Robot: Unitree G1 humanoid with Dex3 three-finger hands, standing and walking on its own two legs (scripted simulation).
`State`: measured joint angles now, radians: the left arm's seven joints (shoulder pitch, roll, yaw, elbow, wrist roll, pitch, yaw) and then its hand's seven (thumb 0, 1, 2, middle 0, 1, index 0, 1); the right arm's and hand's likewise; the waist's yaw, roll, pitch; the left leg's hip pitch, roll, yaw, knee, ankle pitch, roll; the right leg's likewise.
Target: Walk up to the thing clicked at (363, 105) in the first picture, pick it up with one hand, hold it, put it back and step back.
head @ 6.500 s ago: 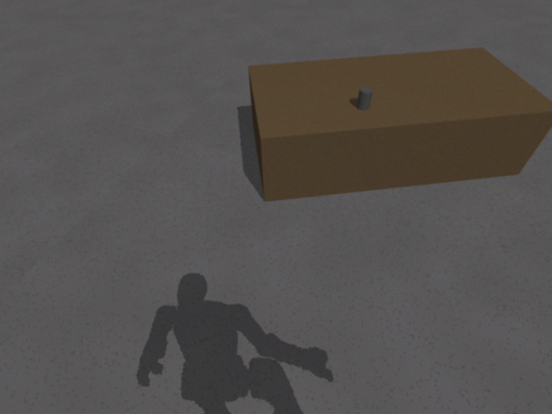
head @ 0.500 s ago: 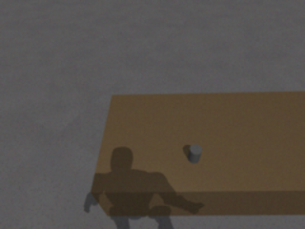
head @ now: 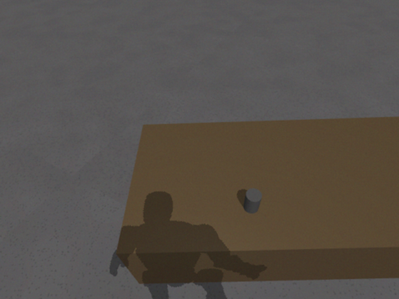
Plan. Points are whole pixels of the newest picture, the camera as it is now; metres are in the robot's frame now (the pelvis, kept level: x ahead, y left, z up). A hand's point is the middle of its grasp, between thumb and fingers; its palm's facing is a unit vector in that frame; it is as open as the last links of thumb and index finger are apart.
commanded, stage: stand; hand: right
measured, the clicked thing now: (252, 201) +0.54 -0.17 -0.35
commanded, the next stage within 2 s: go down in 0.84 s
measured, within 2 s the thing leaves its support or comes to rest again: neither
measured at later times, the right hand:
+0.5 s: hand out of the picture +0.07 -0.25 -0.16, palm faces -0.03 +0.94 -0.33, open 7.4 cm
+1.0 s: hand out of the picture +0.08 -0.25 -0.16, palm faces +0.03 +0.94 -0.33, open 7.6 cm
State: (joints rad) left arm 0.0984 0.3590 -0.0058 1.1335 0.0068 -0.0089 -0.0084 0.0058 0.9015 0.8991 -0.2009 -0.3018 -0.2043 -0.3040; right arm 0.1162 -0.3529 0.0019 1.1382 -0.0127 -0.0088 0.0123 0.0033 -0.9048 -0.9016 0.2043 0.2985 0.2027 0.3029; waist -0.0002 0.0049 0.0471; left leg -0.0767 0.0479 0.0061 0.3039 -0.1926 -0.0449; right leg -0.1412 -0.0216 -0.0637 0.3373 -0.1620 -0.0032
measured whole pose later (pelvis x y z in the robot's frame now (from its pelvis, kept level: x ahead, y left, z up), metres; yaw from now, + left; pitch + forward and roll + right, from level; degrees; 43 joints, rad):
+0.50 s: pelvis +0.00 +0.00 +0.00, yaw -1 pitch -2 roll +0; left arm 0.11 0.36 0.00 1.14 0.01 -0.01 -0.01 0.01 0.90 0.90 -0.20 -0.30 -0.20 -0.30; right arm 0.12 -0.35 0.00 1.13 -0.01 -0.01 0.01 0.00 -0.90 -0.90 0.20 0.30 0.20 0.30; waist 0.00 0.00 0.05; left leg -0.07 0.05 0.02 0.30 -0.20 -0.05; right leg -0.14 -0.02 -0.05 0.34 -0.17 0.00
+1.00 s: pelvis +0.00 +0.00 +0.00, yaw -1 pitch -1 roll +0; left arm 0.14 0.35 0.00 1.04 -0.02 -0.01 0.01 0.01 0.90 0.90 -0.20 -0.30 -0.20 -0.30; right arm 0.11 -0.34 -0.02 1.08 0.01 -0.02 0.00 0.01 -0.88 -0.88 0.18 0.28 0.18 0.28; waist 0.00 0.00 0.05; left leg -0.10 0.05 0.02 0.34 -0.22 -0.04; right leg -0.17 -0.02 -0.05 0.37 -0.18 0.00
